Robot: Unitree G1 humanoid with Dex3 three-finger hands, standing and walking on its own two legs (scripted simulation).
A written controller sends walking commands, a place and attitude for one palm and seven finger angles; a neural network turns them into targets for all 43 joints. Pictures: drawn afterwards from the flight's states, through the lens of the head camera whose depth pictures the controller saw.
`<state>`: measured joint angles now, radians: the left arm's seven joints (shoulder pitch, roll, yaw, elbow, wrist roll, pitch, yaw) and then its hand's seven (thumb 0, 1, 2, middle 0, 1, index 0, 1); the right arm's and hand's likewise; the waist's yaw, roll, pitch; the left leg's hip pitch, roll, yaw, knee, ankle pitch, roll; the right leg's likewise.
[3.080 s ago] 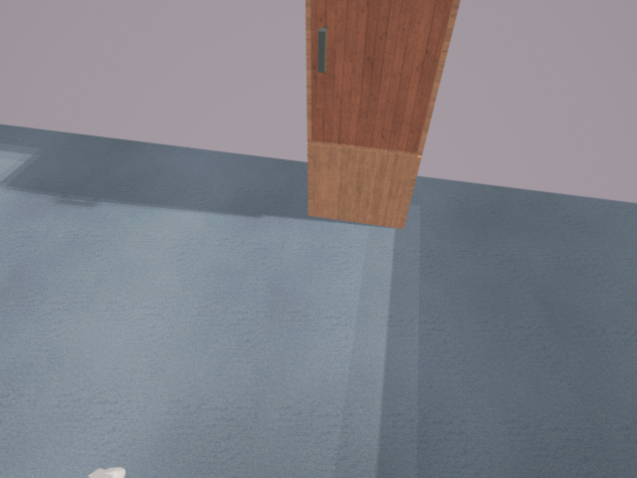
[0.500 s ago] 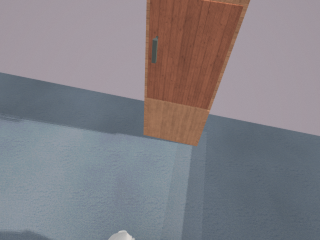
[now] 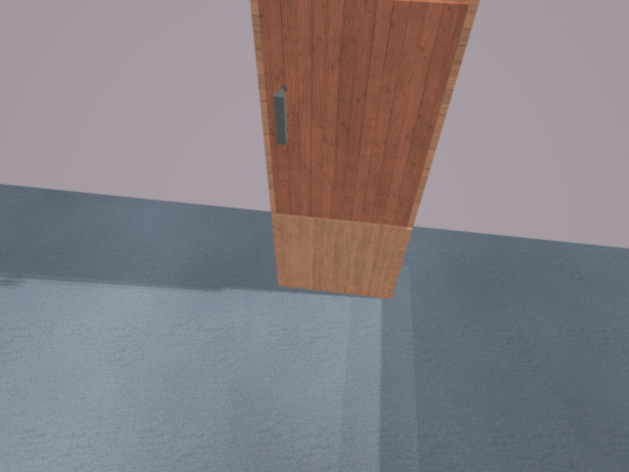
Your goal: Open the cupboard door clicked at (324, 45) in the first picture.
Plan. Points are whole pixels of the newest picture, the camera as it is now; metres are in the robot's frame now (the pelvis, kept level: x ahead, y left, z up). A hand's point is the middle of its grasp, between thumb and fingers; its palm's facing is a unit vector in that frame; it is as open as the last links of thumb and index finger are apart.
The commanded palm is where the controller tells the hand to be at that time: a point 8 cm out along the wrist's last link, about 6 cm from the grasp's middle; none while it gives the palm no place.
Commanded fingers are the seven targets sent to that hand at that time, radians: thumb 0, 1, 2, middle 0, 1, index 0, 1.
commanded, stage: take the last steps up to it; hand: left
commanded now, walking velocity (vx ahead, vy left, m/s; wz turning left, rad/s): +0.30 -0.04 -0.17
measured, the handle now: (282, 114) +0.85 +0.14 +0.01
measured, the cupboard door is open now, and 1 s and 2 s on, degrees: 0 0 0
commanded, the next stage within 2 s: come to a stop and stand still in 0.86 s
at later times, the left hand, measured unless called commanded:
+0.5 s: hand (226, 451) +0.18 +0.15 -0.16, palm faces -0.09 -0.98 -0.19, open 7.3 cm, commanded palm none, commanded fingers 0.00 0.90 0.90 -0.20 -0.30 -0.20 -0.30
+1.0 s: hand (258, 434) +0.22 +0.11 -0.18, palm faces +0.04 -0.99 -0.13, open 7.3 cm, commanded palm none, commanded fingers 0.00 0.90 0.90 -0.20 -0.30 -0.20 -0.30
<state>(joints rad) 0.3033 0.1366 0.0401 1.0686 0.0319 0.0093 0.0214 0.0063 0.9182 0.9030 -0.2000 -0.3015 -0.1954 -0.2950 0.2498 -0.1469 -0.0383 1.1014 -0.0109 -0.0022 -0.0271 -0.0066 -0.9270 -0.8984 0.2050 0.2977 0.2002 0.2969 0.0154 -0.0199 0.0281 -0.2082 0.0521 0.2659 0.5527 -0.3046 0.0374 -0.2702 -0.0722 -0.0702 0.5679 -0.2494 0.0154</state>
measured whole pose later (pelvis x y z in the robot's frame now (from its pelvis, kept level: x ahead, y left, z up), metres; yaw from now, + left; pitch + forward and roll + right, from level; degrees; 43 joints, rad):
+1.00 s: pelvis +0.26 -0.05 +0.00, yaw -4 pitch -2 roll -2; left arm 0.39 0.14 0.04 1.12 0.02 -0.04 0.01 0.00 0.91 0.90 -0.20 -0.30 -0.20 -0.30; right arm 0.13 -0.17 -0.04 1.01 -0.02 -0.04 0.01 0.00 -0.91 -0.90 0.20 0.30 0.19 0.30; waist 0.05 0.00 0.03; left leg -0.34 0.08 0.11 0.55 -0.17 0.01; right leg -0.09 -0.02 -0.17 0.49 -0.36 0.00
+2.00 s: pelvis +0.24 -0.13 +0.01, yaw -5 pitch -1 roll +0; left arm 0.29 0.14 0.02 1.13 0.01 0.01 0.02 0.00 0.92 0.90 -0.20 -0.30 -0.20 -0.30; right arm 0.29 -0.11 -0.01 1.15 -0.01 0.01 -0.03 0.00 -0.90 -0.90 0.20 0.30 0.20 0.30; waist 0.00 0.00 0.02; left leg -0.16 0.05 0.03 0.40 -0.23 -0.03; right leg -0.20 0.00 -0.09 0.41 -0.20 -0.04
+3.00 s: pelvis +0.28 -0.09 +0.00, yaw -5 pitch -1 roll +1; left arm 0.32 0.14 0.04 1.08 0.02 0.00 0.02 0.00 0.91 0.90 -0.20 -0.30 -0.20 -0.30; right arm 0.30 -0.17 -0.01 1.08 -0.02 0.00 -0.02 0.00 -0.91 -0.90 0.20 0.30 0.20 0.30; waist 0.02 -0.02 0.04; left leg -0.18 -0.03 0.06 0.53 -0.35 0.03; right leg -0.24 -0.08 -0.05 0.58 -0.33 0.02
